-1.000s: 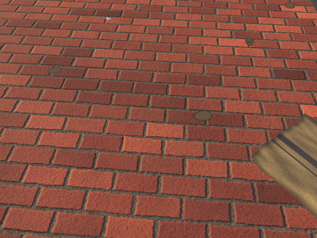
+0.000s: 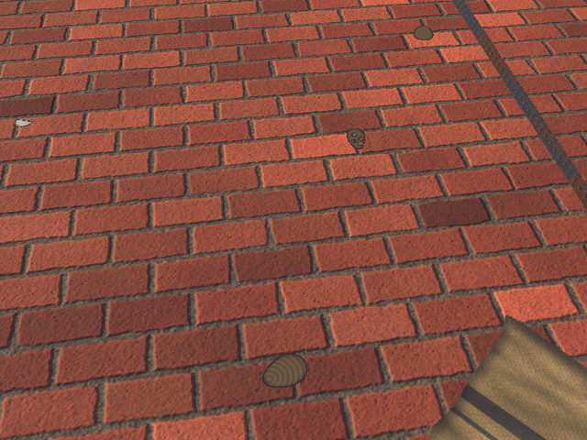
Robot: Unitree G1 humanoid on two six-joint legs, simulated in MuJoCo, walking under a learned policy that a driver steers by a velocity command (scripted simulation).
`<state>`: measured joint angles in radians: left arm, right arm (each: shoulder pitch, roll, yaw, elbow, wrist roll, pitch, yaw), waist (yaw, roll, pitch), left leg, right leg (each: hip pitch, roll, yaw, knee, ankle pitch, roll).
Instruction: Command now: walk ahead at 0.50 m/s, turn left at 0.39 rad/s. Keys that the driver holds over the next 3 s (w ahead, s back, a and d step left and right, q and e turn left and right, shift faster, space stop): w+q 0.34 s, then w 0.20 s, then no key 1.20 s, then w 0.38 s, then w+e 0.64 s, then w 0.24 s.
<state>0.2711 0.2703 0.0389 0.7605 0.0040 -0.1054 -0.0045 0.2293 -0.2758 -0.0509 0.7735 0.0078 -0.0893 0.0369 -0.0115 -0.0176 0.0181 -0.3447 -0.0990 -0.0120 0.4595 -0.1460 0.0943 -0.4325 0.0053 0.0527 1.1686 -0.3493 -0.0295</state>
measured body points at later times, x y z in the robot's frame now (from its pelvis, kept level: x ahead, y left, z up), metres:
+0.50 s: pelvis +0.28 -0.02 +0.00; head +0.29 -0.02 +0.45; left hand +0.36 +0.27 -0.08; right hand +0.43 -0.27 -0.12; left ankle +0.17 +0.08 -0.65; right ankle +0.34 -0.11 -0.74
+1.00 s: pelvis +0.43 +0.07 +0.00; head +0.45 +0.09 +0.45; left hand +0.43 +0.35 -0.14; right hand +0.66 -0.11 -0.10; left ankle +0.47 +0.18 -0.74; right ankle +0.46 -0.09 -0.70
